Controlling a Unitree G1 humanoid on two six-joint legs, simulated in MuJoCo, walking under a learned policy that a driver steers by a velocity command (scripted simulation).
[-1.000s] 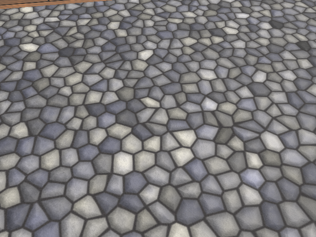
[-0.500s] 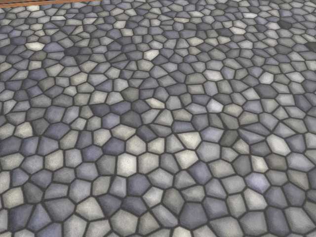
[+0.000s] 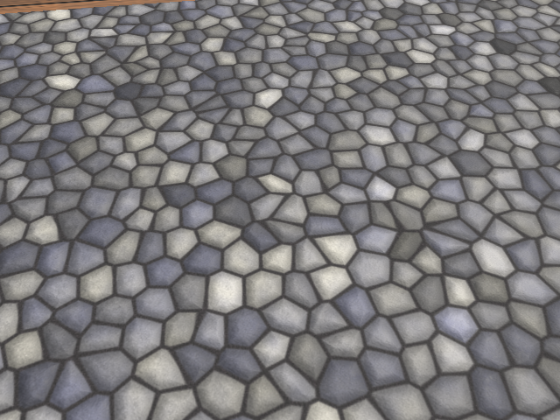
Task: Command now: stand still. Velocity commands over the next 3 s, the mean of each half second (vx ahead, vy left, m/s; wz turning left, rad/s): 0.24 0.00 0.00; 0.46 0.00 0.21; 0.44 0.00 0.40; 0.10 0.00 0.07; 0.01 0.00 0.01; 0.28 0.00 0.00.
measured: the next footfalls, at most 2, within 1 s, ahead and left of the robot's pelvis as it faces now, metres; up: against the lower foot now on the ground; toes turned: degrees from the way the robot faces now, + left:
right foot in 0.40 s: +0.13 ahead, -0.12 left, +0.00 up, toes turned -3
left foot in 0.88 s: +0.46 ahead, +0.05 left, +0.00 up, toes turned +9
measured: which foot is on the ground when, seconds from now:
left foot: down 0.00-0.40, up 0.42-0.86, down 0.88-1.00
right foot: down 0.00-0.16, up 0.18-0.38, down 0.40-0.90, up 0.92-1.00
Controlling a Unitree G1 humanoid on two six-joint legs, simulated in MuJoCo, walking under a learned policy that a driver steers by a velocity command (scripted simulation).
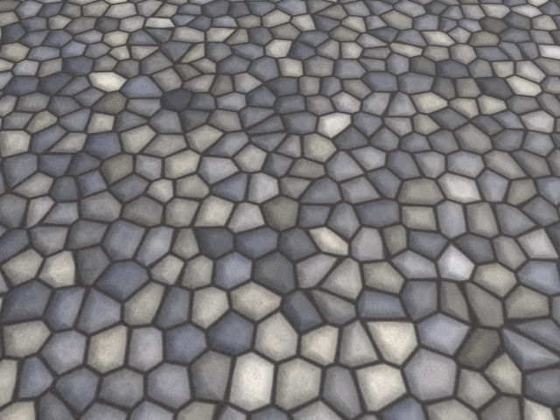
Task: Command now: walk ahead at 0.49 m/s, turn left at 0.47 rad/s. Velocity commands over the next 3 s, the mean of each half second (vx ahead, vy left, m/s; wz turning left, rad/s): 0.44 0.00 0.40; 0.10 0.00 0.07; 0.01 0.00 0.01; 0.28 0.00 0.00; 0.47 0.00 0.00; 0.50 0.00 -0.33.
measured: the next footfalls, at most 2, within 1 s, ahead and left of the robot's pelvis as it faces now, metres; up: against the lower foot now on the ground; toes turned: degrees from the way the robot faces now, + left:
right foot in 0.42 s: +0.45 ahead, -0.08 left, +0.00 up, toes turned +10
left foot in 0.84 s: +0.38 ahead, +0.12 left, +0.00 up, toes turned +12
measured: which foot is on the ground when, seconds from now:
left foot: down 0.00-0.44, up 0.46-0.82, down 0.84-1.00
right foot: up 0.00-0.40, down 0.42-1.00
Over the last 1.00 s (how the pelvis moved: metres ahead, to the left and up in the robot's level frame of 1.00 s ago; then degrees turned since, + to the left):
0.36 0.00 -0.02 9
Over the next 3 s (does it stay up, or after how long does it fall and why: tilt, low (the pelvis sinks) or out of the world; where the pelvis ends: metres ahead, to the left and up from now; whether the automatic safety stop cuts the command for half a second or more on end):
stays up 1.05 0.08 0.01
